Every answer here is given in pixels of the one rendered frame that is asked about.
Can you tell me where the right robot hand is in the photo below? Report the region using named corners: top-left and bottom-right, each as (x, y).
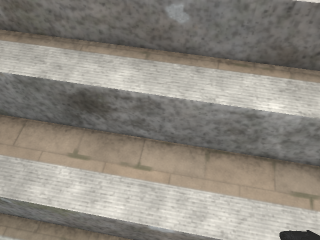
top-left (279, 230), bottom-right (320, 240)

